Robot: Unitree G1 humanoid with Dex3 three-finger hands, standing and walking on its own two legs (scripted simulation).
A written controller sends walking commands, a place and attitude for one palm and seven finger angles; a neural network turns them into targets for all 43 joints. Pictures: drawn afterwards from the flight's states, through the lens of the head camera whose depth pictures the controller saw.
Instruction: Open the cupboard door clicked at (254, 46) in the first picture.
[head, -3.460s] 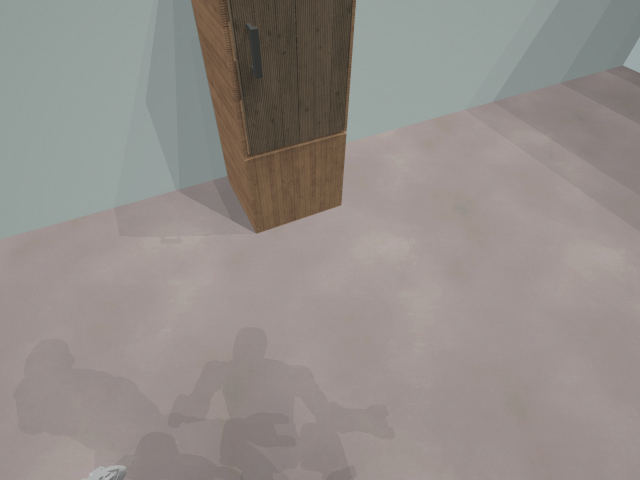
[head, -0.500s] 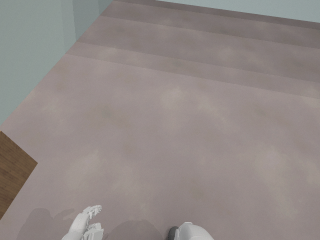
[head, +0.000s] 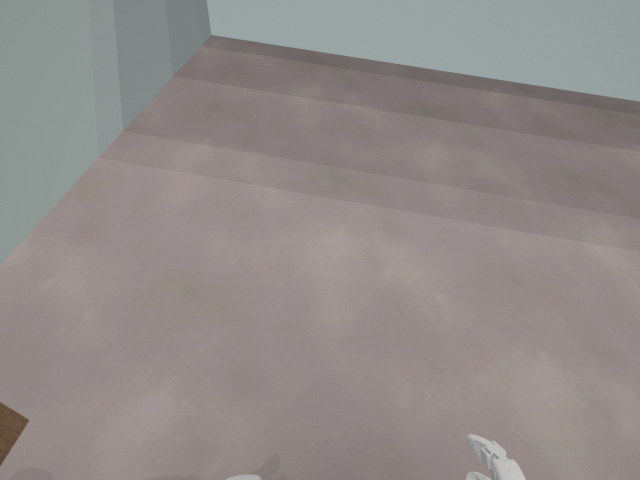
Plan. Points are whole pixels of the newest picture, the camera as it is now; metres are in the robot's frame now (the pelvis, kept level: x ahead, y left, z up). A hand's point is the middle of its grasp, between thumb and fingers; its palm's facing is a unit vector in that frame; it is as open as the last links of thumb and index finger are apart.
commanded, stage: walk to a spot facing it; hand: left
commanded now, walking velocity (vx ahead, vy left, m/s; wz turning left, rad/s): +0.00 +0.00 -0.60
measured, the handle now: out of the picture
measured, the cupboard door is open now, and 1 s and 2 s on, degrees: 0 0 0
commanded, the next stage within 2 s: turn to face it in 0.22 s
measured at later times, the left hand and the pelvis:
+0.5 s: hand (263, 387) +0.27 +0.12 -0.15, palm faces -0.26 -0.93 -0.25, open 7.4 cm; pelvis +0.09 -0.03 +0.00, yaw -13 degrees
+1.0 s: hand (186, 463) +0.16 +0.20 -0.16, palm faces +0.11 -0.97 -0.24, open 7.4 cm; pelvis +0.09 -0.01 +0.01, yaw +3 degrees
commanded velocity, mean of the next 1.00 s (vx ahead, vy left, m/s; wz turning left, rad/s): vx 0.00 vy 0.00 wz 0.25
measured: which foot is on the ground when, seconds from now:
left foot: down 0.00-0.40, up 0.42-0.70, down 0.72-1.00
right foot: up 0.00-0.38, down 0.40-0.74, up 0.76-1.00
